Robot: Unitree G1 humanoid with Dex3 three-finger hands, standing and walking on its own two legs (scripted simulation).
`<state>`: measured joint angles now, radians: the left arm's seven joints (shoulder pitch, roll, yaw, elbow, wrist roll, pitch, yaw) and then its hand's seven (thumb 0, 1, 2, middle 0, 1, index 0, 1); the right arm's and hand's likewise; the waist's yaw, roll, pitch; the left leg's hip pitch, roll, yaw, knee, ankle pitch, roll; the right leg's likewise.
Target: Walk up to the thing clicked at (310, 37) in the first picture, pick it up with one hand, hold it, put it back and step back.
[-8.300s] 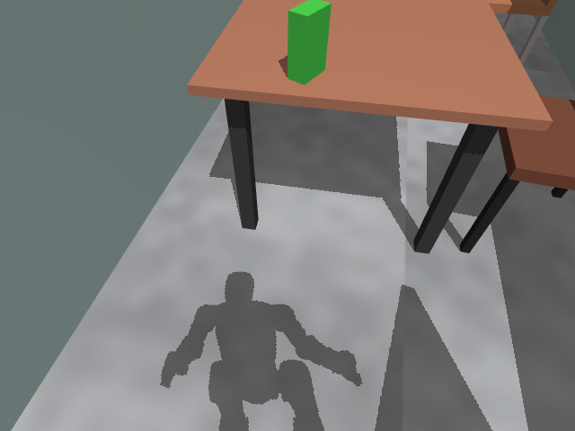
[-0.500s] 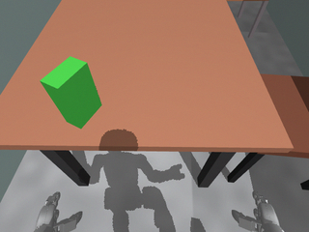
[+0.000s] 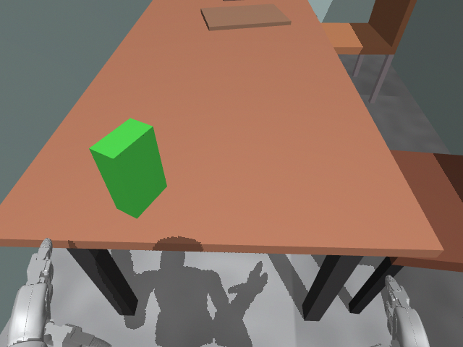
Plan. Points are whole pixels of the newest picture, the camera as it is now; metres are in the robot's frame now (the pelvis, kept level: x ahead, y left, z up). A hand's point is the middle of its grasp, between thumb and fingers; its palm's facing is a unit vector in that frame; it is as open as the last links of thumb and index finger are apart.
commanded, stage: rise first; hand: left
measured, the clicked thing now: (133, 170) +0.46 +0.23 +0.05
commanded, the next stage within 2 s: go down in 0.96 s
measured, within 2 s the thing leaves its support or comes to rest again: neither
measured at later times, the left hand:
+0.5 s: hand (38, 302) +0.16 +0.26 +0.10, palm faces +0.37 -0.84 -0.40, open 17.5 cm
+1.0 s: hand (28, 290) +0.16 +0.26 +0.14, palm faces +0.39 -0.81 -0.44, open 17.5 cm
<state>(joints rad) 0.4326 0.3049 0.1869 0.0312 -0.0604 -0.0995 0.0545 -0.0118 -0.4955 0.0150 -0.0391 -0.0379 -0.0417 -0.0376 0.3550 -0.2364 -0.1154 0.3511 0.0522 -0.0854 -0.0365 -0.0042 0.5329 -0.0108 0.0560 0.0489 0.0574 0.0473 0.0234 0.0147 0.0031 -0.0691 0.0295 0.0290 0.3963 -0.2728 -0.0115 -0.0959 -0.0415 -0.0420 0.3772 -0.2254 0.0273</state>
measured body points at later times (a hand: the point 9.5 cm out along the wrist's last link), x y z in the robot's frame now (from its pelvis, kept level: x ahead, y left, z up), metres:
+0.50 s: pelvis -0.02 -0.01 +0.00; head -0.04 -0.02 +0.45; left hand +0.14 +0.30 +0.13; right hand +0.14 -0.27 -0.07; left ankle -0.03 +0.12 -0.74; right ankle -0.01 -0.14 -0.74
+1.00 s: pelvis -0.02 -0.01 +0.00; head -0.03 -0.03 +0.45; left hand +0.14 +0.30 +0.16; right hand +0.15 -0.26 -0.08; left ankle -0.03 +0.12 -0.74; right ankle -0.01 -0.14 -0.74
